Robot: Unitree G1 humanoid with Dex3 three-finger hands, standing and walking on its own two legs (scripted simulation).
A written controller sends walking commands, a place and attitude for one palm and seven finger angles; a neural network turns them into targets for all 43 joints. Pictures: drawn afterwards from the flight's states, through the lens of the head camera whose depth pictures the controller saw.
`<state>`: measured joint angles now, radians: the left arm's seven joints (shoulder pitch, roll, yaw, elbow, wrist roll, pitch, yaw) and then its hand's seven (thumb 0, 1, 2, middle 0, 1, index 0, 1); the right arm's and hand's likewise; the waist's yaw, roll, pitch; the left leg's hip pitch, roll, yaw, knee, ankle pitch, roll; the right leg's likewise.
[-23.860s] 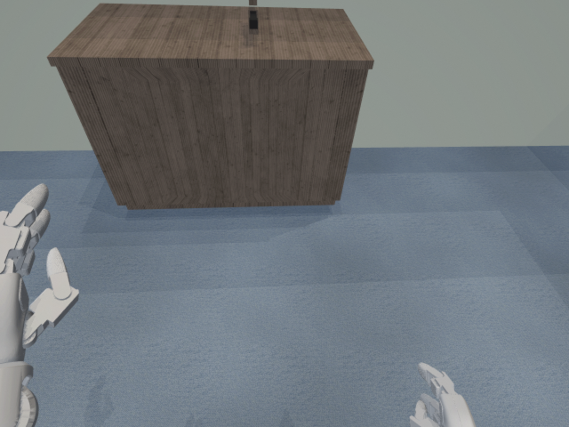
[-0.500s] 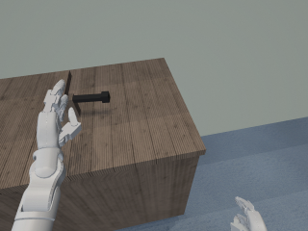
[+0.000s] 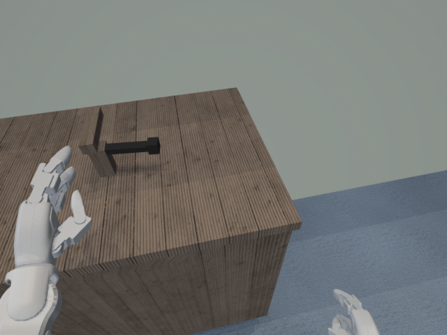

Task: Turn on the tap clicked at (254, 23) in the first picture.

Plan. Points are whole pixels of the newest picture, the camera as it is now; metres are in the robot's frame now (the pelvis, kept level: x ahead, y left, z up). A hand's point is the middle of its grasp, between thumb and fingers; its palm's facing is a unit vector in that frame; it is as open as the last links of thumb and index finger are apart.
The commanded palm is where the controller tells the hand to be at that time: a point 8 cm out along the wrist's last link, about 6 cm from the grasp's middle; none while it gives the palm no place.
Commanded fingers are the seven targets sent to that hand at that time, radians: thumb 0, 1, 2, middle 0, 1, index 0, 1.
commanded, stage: draw the hand back beside the body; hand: left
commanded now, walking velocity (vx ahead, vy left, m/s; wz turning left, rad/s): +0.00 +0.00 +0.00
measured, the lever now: (153, 145) +0.48 +0.23 +0.07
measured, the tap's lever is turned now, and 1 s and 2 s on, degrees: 83 83 83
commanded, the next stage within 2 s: step back with the hand held close in 0.44 s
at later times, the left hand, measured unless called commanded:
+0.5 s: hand (81, 234) +0.20 +0.23 +0.15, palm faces +0.41 -0.84 -0.35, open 7.4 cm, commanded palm +0.16 +0.27 +0.17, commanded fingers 0.00 0.90 0.90 -0.20 -0.30 -0.20 -0.30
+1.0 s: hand (59, 263) +0.16 +0.24 +0.15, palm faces +0.31 -0.82 -0.47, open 7.4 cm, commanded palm +0.11 +0.28 +0.17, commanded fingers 0.00 0.90 0.90 -0.20 -0.30 -0.20 -0.30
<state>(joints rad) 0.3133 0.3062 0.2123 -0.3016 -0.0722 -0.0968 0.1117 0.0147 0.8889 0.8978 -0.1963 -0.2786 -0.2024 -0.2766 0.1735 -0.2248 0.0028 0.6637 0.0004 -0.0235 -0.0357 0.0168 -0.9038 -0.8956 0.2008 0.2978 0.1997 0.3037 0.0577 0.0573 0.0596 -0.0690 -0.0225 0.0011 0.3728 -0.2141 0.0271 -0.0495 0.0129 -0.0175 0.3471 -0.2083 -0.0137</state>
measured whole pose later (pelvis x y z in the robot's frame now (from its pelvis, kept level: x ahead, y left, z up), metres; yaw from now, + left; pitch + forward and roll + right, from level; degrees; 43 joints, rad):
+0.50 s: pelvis +0.01 -0.02 +0.00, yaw +1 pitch -5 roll +0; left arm 0.43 0.32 0.25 -0.38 -0.08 -0.10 0.12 0.02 0.89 0.90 -0.21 -0.30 -0.21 -0.30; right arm 0.16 -0.21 0.00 0.65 0.00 -0.06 -0.05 0.02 -0.90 -0.90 0.20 0.30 0.20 0.30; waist 0.06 0.07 0.04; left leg -0.10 -0.01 -0.02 0.42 -0.24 0.01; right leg -0.07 0.03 -0.04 0.39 -0.24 -0.03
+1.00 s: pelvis -0.05 +0.00 -0.01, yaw -1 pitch +0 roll +0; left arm 0.52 0.41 0.33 -0.52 -0.06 -0.16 0.11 0.02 0.88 0.90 -0.21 -0.30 -0.22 -0.30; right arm 0.17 -0.23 -0.02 0.55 0.01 0.01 -0.07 0.02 -0.90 -0.90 0.20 0.30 0.20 0.30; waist 0.02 0.02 0.07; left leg -0.29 -0.02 0.02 0.48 -0.18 0.03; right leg -0.29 0.01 -0.01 0.48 -0.18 -0.01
